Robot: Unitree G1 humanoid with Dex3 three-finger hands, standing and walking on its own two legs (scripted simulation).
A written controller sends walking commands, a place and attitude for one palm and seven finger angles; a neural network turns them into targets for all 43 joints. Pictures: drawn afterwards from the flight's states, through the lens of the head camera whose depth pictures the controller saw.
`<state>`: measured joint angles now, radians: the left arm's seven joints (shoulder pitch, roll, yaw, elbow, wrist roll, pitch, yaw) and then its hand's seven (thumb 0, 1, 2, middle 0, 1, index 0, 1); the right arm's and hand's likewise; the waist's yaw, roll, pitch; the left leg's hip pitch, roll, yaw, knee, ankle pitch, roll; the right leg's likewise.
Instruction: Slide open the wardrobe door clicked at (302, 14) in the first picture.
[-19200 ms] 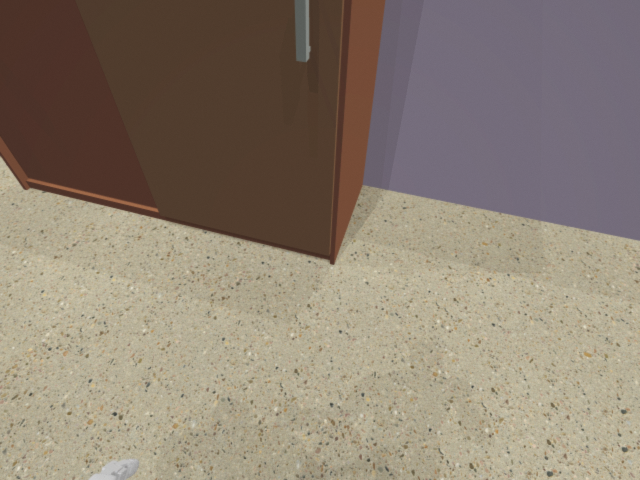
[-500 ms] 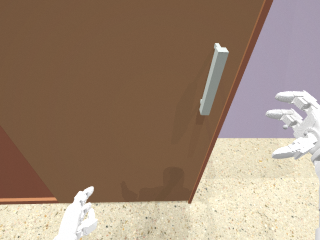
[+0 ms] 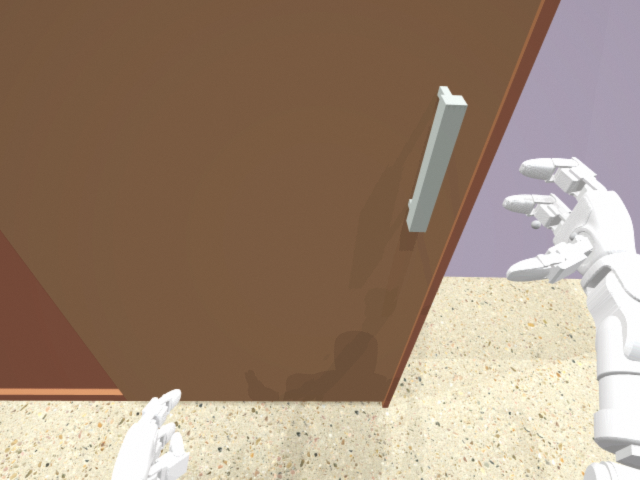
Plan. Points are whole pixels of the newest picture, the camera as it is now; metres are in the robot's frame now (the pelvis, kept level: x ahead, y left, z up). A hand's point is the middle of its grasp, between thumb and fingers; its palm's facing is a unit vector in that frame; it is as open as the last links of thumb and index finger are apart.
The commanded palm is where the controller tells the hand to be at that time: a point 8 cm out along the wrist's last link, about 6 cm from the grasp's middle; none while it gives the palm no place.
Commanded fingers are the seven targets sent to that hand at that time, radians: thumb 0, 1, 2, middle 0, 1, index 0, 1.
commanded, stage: move the hooked fingers beside the handle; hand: right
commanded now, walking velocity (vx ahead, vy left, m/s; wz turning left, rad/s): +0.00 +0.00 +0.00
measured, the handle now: (429, 163) +0.50 -0.13 +0.17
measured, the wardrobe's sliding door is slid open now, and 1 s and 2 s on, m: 0.00 0.00 0.00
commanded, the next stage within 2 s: feel for the door with the fingertips in 1.48 s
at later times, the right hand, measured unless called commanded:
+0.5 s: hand (494, 196) +0.42 -0.20 +0.18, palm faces -0.01 +1.00 -0.02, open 14.0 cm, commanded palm +0.40 -0.25 +0.18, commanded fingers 0.00 0.50 -0.30 0.30 1.20 0.30 1.20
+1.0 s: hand (484, 187) +0.44 -0.19 +0.18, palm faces -0.01 +1.00 +0.00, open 14.0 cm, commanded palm +0.41 -0.24 +0.18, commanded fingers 0.00 0.50 -0.30 0.30 1.20 0.30 1.20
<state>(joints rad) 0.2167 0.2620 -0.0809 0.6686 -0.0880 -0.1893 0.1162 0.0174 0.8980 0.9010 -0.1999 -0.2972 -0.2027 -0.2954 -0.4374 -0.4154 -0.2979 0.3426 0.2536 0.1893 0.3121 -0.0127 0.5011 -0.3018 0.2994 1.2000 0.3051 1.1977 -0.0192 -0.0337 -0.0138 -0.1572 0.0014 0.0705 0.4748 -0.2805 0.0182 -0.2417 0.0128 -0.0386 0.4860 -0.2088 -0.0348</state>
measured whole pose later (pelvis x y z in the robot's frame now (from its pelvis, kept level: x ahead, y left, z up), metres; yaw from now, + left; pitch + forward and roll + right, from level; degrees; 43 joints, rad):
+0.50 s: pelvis +0.02 +0.01 +0.00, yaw +1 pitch +1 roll +0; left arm 0.29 0.28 -0.05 0.67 -0.09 -0.13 0.10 0.02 0.90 0.90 -0.20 -0.30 -0.20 -0.30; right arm -0.58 -0.44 -0.31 0.59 0.22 0.14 0.29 -0.01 0.50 -0.30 0.30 1.20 0.30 1.20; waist 0.02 -0.04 -0.04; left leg -0.19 -0.02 0.06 0.48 -0.30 0.04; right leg -0.27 -0.01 -0.05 0.50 -0.24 -0.02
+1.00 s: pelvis +0.02 +0.01 +0.00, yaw +2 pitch +2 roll +0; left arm 0.33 0.28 -0.04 0.67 -0.08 -0.09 0.09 0.02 0.90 0.90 -0.20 -0.30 -0.20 -0.30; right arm -0.62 -0.42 -0.32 0.68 0.21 0.06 0.27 -0.01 0.50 -0.30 0.30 1.20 0.30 1.20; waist 0.04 -0.03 -0.05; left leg -0.21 -0.02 0.04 0.49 -0.30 0.03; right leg -0.28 -0.01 -0.06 0.50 -0.24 -0.02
